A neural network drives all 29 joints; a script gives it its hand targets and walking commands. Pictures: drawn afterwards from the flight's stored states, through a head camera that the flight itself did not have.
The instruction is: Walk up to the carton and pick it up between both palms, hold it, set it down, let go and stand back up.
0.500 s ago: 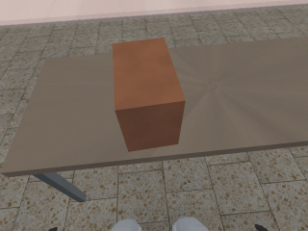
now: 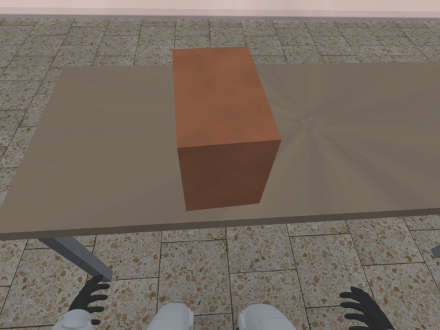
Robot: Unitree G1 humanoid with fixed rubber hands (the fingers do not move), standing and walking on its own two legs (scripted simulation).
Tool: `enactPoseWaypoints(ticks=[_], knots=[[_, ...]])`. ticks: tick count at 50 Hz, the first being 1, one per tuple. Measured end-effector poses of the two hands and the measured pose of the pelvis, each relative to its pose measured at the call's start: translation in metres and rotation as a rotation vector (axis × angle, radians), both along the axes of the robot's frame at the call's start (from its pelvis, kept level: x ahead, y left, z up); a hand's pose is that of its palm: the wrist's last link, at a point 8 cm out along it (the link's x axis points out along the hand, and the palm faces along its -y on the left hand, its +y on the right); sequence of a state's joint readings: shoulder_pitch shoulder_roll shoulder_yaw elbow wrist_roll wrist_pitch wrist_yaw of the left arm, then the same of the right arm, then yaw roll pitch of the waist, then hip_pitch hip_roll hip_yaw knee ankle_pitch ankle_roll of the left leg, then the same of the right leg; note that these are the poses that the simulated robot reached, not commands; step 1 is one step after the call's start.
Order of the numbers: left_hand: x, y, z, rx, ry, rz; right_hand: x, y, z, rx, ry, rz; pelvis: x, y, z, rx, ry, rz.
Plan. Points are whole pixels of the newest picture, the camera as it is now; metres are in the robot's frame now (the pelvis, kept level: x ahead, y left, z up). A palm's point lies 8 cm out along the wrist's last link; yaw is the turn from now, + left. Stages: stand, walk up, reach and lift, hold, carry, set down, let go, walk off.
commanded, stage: reach and lift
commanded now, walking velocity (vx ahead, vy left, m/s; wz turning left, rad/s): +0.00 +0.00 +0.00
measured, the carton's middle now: (217, 129) +0.52 +0.02 +0.02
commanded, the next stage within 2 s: none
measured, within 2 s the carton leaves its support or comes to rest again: neither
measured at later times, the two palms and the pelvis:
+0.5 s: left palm (104, 301) +0.17 +0.21 -0.04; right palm (392, 329) +0.12 -0.28 -0.05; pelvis -0.01 -0.05 +0.03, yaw +0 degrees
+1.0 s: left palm (101, 280) +0.19 +0.21 -0.02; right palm (368, 299) +0.16 -0.24 -0.02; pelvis +0.00 -0.04 +0.03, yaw +0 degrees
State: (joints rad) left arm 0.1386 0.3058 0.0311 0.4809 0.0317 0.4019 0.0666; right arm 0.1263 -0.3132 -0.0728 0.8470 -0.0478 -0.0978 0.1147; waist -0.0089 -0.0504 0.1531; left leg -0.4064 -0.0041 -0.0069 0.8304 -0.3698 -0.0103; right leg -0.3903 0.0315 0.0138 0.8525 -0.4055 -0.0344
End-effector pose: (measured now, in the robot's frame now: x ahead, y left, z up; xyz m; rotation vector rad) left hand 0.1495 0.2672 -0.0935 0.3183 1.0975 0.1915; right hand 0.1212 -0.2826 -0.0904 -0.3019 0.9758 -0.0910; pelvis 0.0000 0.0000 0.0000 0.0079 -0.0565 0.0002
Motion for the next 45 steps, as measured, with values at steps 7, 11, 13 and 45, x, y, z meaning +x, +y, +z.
enactPoseWaypoints(ticks=[7, 11, 13, 45], knots=[[0.008, -0.011, 0.018, 0.008, -0.069, -0.015, 0.012, 0.000, 0.014, 0.022, -0.075, 0.039, 0.000, -0.009, 0.012, 0.013, 0.018, 0.000], [0.012, -0.020, 0.030, 0.004, -0.121, -0.026, 0.014, -0.001, 0.020, 0.031, -0.110, 0.063, -0.002, -0.017, 0.018, 0.023, 0.021, 0.000], [0.014, -0.026, 0.035, -0.012, -0.152, -0.025, 0.013, -0.002, 0.024, 0.033, -0.131, 0.071, -0.003, -0.021, 0.020, 0.028, 0.023, 0.000], [0.031, -0.058, 0.068, -0.124, -0.425, 0.003, 0.033, 0.040, 0.070, 0.158, -0.420, 0.076, -0.009, -0.045, 0.028, 0.061, 0.005, 0.000]])
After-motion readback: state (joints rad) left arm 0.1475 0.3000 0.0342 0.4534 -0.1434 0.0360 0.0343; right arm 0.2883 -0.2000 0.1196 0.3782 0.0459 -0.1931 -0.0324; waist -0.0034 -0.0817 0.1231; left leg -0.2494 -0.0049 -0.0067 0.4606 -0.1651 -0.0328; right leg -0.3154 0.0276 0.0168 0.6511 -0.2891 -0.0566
